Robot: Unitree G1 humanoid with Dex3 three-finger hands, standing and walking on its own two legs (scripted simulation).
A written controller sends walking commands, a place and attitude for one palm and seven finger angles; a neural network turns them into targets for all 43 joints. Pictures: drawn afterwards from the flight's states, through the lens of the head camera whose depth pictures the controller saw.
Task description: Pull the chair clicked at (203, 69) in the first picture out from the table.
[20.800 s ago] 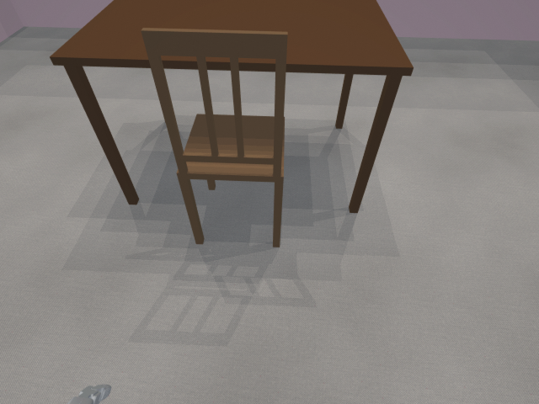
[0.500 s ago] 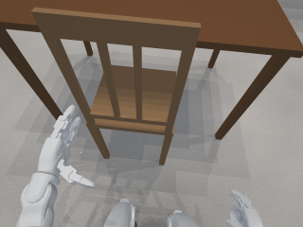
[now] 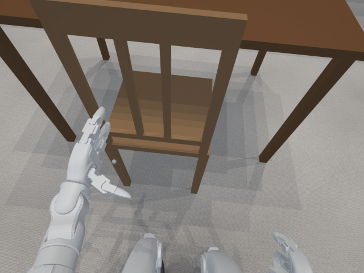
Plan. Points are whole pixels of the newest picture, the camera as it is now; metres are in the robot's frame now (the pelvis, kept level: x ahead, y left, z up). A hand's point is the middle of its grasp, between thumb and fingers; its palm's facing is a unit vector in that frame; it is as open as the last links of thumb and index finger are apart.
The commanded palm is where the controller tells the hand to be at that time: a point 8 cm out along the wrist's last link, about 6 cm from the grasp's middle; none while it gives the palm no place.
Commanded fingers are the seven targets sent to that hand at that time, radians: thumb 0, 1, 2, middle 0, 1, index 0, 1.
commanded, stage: aim the fingers beside a spindle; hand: left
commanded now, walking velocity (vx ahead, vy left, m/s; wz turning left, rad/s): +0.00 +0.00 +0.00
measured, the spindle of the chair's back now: (132, 97) +0.52 +0.14 +0.03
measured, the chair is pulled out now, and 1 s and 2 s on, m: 0.00 0.00 0.00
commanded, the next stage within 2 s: none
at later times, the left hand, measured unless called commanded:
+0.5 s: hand (131, 147) +0.39 +0.13 +0.01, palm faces -0.10 -1.00 -0.03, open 16.9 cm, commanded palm +0.36 +0.19 +0.02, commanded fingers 0.00 -0.50 0.30 -0.06 -0.08 -0.06 -0.08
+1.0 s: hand (127, 142) +0.39 +0.14 +0.02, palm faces -0.05 -1.00 -0.07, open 16.9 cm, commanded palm +0.36 +0.18 +0.01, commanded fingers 0.00 -0.50 0.30 -0.06 -0.08 -0.06 -0.08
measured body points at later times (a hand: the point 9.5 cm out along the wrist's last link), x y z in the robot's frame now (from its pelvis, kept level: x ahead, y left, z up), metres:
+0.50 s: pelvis -0.01 +0.00 -0.02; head +0.11 +0.01 +0.42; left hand +0.39 +0.18 +0.02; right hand +0.10 -0.26 -0.13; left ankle +0.06 +0.09 -0.63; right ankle -0.01 -0.11 -0.63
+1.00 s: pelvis -0.01 -0.01 -0.02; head +0.10 +0.00 +0.42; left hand +0.39 +0.19 +0.03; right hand +0.12 -0.27 -0.13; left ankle +0.06 +0.09 -0.63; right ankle -0.01 -0.11 -0.63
